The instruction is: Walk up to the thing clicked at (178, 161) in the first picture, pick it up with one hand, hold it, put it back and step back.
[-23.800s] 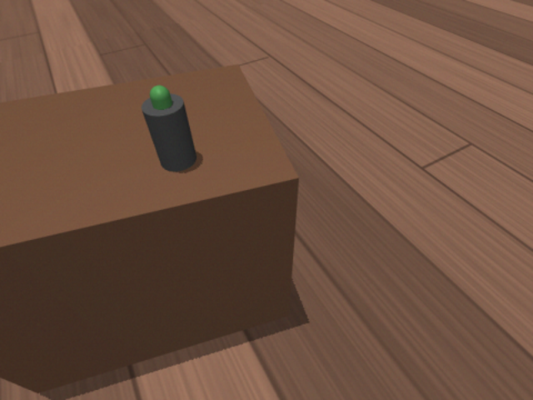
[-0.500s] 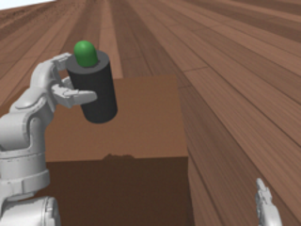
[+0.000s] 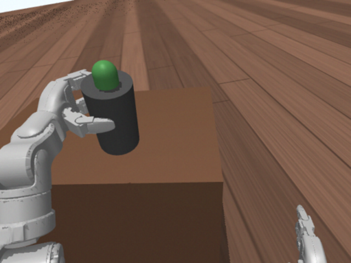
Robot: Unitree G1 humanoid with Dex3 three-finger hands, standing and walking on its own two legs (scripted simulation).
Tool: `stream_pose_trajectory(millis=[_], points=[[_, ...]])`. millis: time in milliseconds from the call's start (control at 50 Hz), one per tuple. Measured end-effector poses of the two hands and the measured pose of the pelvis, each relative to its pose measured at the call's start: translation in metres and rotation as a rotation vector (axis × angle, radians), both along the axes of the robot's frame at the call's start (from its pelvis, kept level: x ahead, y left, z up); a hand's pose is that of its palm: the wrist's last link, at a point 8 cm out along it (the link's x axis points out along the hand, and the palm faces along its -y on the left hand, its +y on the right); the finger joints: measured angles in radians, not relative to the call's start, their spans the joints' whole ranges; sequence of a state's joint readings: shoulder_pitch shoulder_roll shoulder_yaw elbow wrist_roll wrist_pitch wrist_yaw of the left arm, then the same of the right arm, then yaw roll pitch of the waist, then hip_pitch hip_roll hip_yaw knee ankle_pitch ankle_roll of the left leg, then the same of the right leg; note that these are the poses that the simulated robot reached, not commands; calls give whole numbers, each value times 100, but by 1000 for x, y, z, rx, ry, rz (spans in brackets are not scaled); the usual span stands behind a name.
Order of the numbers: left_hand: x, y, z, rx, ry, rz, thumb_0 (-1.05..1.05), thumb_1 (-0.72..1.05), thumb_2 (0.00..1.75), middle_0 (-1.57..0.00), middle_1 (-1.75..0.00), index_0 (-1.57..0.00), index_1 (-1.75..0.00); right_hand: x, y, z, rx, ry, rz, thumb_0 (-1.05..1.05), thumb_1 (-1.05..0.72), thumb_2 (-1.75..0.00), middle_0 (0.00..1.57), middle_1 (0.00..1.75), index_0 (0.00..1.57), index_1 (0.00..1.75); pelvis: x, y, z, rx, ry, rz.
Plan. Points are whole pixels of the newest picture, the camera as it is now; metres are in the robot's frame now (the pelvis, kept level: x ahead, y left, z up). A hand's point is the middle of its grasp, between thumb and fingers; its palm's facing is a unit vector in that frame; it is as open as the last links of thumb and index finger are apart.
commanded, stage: crouch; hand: left
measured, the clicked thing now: (112, 107) +0.33 +0.12 +0.28
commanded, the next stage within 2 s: lower in 1.42 s
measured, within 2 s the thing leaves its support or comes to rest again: neither
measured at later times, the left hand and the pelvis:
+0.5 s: hand (121, 125) +0.40 +0.15 +0.18, palm faces +0.05 -1.00 -0.05, open 11.2 cm; pelvis +0.00 +0.00 +0.00, yaw -2 degrees
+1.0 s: hand (125, 117) +0.46 +0.15 +0.17, palm faces +0.04 -1.00 -0.02, open 11.1 cm; pelvis +0.01 +0.00 +0.00, yaw -2 degrees
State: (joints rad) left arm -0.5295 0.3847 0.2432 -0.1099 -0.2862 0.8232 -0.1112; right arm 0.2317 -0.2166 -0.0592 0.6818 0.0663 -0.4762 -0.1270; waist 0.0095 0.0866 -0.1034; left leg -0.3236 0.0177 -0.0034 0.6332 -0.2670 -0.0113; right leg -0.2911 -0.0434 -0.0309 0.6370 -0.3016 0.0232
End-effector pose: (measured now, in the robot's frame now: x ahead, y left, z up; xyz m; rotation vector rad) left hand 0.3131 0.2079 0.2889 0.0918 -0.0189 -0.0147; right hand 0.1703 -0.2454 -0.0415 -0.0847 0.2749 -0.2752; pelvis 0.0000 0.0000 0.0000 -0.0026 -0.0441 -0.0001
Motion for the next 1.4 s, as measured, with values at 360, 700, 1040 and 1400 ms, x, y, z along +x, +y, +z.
stream_pose_trajectory(millis=[360,700,1040,1400], points=[[61,-9,-64,-73,163,62,-3,-61,79,-68,-112,-77,-122,-32,-4,-1,-26,64,-2,-1,56,-5,5,5,5,5,-7,-2,0,4,32,-17],[78,3,-95,-54,89,97,-5,-61,82,-69,-112,-77,-120,-11,-8,-5,-69,102,-20,-1,55,-5,5,5,5,5,6,0,-1,-4,52,-19],[125,-9,-123,-73,142,63,-5,-61,79,-70,-113,-78,-122,-28,-8,-2,-67,161,-6,-1,56,-5,5,5,6,5,13,3,1,-3,92,-39],[139,3,-123,-84,86,99,-4,-61,82,-69,-113,-77,-121,-17,-8,-4,-48,234,-18,-1,55,-5,5,5,5,5,17,1,1,-6,116,-31]])
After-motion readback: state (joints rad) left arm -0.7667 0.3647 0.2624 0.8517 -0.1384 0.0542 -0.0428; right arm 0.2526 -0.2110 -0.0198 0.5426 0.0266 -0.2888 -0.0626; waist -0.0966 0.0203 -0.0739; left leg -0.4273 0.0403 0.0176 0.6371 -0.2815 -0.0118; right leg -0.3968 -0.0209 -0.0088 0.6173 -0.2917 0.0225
